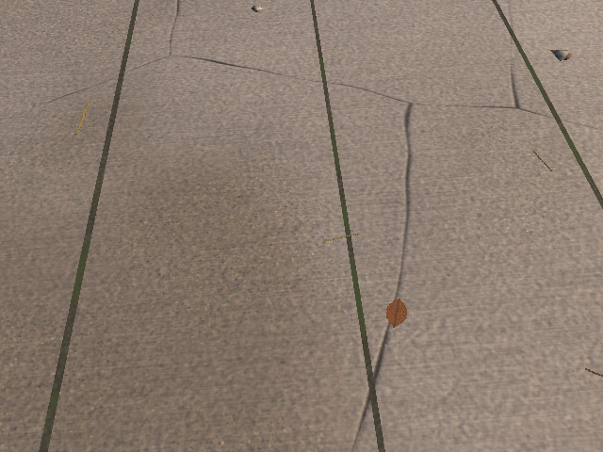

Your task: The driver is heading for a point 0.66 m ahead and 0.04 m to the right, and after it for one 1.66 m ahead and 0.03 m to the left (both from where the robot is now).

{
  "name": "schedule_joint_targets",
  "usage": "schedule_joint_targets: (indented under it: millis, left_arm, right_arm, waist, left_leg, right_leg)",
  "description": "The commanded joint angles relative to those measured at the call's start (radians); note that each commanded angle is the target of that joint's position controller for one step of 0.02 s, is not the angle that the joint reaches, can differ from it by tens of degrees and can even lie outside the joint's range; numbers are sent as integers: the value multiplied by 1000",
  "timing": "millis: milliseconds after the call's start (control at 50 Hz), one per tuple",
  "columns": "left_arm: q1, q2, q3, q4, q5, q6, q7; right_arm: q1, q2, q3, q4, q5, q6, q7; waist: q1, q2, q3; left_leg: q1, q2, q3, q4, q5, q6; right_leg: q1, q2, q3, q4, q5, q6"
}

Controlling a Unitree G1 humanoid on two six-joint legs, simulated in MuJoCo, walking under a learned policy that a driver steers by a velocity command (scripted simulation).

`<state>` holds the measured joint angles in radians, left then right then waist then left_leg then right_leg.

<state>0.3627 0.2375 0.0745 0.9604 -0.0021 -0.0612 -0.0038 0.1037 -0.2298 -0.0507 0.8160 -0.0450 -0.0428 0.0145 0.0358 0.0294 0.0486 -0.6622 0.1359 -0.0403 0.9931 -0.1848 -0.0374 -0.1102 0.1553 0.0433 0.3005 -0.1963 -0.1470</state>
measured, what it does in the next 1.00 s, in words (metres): walks ahead: left foot, then right foot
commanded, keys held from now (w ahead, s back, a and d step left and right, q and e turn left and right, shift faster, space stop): w+e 0.32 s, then w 0.46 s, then w+q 0.22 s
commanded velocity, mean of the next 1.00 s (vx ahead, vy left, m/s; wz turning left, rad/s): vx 0.50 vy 0.00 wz -0.27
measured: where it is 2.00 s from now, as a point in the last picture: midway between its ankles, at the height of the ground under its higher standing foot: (372, 243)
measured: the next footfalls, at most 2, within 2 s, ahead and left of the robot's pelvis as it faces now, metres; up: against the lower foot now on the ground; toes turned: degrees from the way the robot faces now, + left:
left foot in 0.26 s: +0.35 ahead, +0.12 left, +0.00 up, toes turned -11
right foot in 0.78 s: +0.53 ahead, -0.16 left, +0.00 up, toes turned -21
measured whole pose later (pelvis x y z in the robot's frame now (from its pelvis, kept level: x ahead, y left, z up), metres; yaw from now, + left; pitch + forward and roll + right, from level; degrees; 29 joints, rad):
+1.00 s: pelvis +0.51 -0.08 +0.00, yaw -14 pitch +0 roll +0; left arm 0.30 0.23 0.04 0.87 0.02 -0.09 0.00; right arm 0.31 -0.25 -0.05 0.88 -0.02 -0.02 0.03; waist -0.01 0.04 0.02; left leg -0.53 0.07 -0.02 1.08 -0.25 0.05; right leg -0.13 0.04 -0.14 0.30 -0.18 -0.08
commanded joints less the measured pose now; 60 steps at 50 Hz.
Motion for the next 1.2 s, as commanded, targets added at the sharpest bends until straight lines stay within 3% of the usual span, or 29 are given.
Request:
schedule_joint_targets:
  millis: [20,160,200,220,240,260,280,300,320,340,360,400,420,500,600,660,720,740,760,780,800,820,840,860,880,920,1000,1120,1200]
  left_arm:
    - [80,137,24,-51,0,-9,4]
    - [155,163,27,-72,17,-3,20]
    - [113,182,32,-89,19,-5,27]
    - [68,196,35,-104,19,-8,26]
    - [47,207,37,-112,19,-12,18]
    - [23,203,36,-121,10,-20,7]
    - [46,114,12,-159,1,-27,0]
    - [192,65,5,-179,-31,-16,3]
    - [152,146,11,-146,13,3,13]
    - [75,145,12,-148,25,7,2]
    - [39,122,7,-156,27,9,-6]
    - [36,95,1,-161,41,26,-25]
    - [38,89,-1,-164,42,33,-29]
    - [-77,81,-10,-201,46,37,-42]
    - [-280,42,-42,-263,42,24,-58]
    - [-361,47,-51,-286,37,18,-55]
    - [-369,69,-46,-294,40,11,-44]
    - [-328,74,-42,-281,44,6,-39]
    - [-220,81,-34,-243,51,-2,-32]
    - [-64,119,-18,-189,66,-13,-21]
    - [90,217,7,-173,90,-19,-6]
    - [108,273,26,-164,59,-5,1]
    - [39,210,14,-168,32,-1,0]
    - [-39,149,-4,-174,27,-6,-2]
    - [-84,105,-15,-174,28,-14,-6]
    - [-103,73,-24,-161,22,-29,0]
    - [-52,94,-15,-126,17,-56,6]
    - [8,90,-17,-87,19,-54,14]
    - [73,113,-13,-51,21,-45,25]
  right_arm:
    - [-56,-70,-11,-79,2,7,5]
    - [-248,-83,11,-178,15,-13,14]
    - [-194,-107,8,-178,20,-23,11]
    - [-109,-126,1,-157,23,-28,4]
    - [14,-156,-12,-119,25,-36,-8]
    - [164,-184,-24,-88,19,-48,-22]
    - [318,-261,-39,-86,-8,-50,-41]
    - [255,-320,-54,-97,-19,-37,-34]
    - [181,-216,-41,-115,1,-25,-27]
    - [122,-133,-20,-119,11,-25,-24]
    - [107,-103,-10,-108,7,-28,-19]
    - [139,-101,-6,-73,14,-42,-17]
    - [162,-110,-8,-57,19,-55,-11]
    - [222,-121,-12,-17,30,-80,1]
    - [278,-128,-12,23,37,-69,5]
    - [338,-153,-17,52,35,-63,4]
    - [363,-172,-21,75,31,-47,-2]
    - [359,-177,-21,81,32,-41,-4]
    - [354,-175,-19,86,38,-34,-6]
    - [357,-152,-10,81,42,-32,-8]
    - [361,-76,14,25,59,-36,-3]
    - [420,-60,12,18,57,-31,-5]
    - [333,-140,-12,27,39,-18,-13]
    - [298,-118,-10,18,43,-22,-5]
    - [293,-100,-8,28,46,-19,-1]
    - [328,-79,-9,54,21,7,11]
    - [245,-61,-17,33,20,28,28]
    - [48,-38,-5,-34,16,27,41]
    - [-69,-33,8,-87,10,23,53]
  waist:
    - [12,-85,-9]
    - [66,-109,4]
    - [25,-120,-3]
    - [-20,-123,-29]
    - [-68,-107,-95]
    - [-147,-66,-182]
    - [-180,60,-345]
    - [-67,310,-416]
    - [-48,116,-281]
    - [-48,16,-142]
    - [-39,-16,-82]
    - [-18,51,-46]
    - [-14,78,-51]
    - [-21,62,-29]
    - [-55,59,-2]
    - [-82,65,6]
    - [-74,73,8]
    - [-52,74,-13]
    - [1,49,-67]
    - [56,10,-167]
    - [104,-149,-308]
    - [73,-283,-362]
    - [58,-124,-221]
    - [21,-110,-110]
    - [-7,-97,-64]
    - [-47,-130,-28]
    - [-57,-97,1]
    - [-25,-92,44]
    - [9,-89,66]
  left_leg:
    - [-52,-43,55,-98,106,-15]
    - [-56,-109,41,-352,143,19]
    - [77,-128,29,-437,116,44]
    - [221,-153,35,-473,77,63]
    - [388,-180,48,-493,59,80]
    - [612,-125,11,-540,94,108]
    - [848,132,-237,-541,-73,148]
    - [983,341,-707,-675,-100,268]
    - [843,298,-689,-697,-252,255]
    - [690,240,-514,-723,-226,236]
    - [598,187,-385,-750,-115,220]
    - [503,118,-224,-789,35,197]
    - [493,119,-199,-792,125,209]
    - [534,108,-89,-845,221,229]
    - [533,54,35,-863,284,207]
    - [580,76,40,-838,338,202]
    - [662,113,31,-769,448,195]
    - [677,111,42,-702,559,186]
    - [669,83,76,-564,653,170]
    - [572,40,110,-379,579,148]
    - [298,-34,154,-50,199,110]
    - [61,-169,105,187,-366,101]
    - [-6,-112,0,238,-301,116]
    - [6,-79,-10,199,-214,120]
    - [48,-55,-7,149,-161,118]
    - [118,-40,-2,115,-107,98]
    - [27,-36,3,105,13,80]
    - [-34,-48,63,-137,189,71]
    - [-3,-72,146,-305,175,113]
  right_leg:
    - [33,-246,223,-80,462,-69]
    - [196,-281,308,-6,525,-77]
    - [173,-288,323,33,576,-48]
    - [126,-273,309,91,677,-21]
    - [98,-243,296,218,768,0]
    - [3,-185,260,417,684,22]
    - [-139,-119,186,705,289,34]
    - [-422,16,96,939,-386,59]
    - [-499,-91,94,1009,-293,50]
    - [-488,-122,78,973,-190,57]
    - [-466,-148,70,930,-145,64]
    - [-417,-172,60,877,-126,75]
    - [-407,-167,56,863,-125,79]
    - [-517,-177,57,763,-35,95]
    - [-480,-209,-57,460,135,118]
    - [-426,-201,-102,343,125,108]
    - [-380,-178,-117,268,34,73]
    - [-313,-154,-127,233,5,57]
    - [-171,-124,-140,157,31,37]
    - [57,-154,-96,145,36,8]
    - [352,-440,239,112,-69,-67]
    - [432,-610,581,-8,-57,-147]
    - [314,-552,467,-16,-86,-113]
    - [174,-506,328,-55,-39,-79]
    - [84,-459,230,-98,3,-40]
    - [-17,-405,106,-149,72,2]
    - [0,-394,-23,-187,221,0]
    - [56,-371,-174,-174,350,12]
    - [158,-402,-233,-134,485,24]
